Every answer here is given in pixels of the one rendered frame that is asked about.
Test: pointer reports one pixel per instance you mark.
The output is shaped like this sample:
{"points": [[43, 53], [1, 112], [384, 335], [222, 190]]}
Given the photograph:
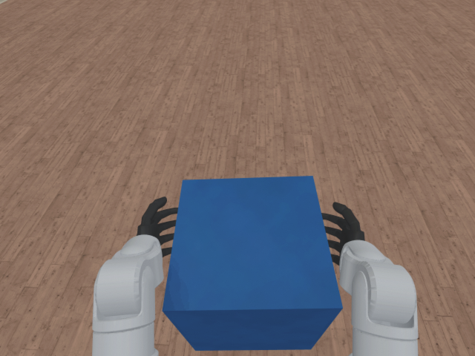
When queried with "robot right hand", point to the robot right hand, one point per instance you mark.
{"points": [[350, 229]]}

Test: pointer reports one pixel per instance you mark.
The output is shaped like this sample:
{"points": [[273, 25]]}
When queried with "robot left hand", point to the robot left hand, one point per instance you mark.
{"points": [[149, 224]]}

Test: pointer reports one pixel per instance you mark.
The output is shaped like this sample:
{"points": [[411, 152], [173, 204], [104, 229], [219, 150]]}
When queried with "carton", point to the carton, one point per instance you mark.
{"points": [[250, 266]]}

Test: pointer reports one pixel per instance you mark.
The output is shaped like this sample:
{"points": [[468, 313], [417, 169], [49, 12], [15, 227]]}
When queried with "left robot forearm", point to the left robot forearm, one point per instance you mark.
{"points": [[124, 299]]}

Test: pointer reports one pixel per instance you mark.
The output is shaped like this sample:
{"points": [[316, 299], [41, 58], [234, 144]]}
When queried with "right robot forearm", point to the right robot forearm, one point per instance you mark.
{"points": [[384, 305]]}

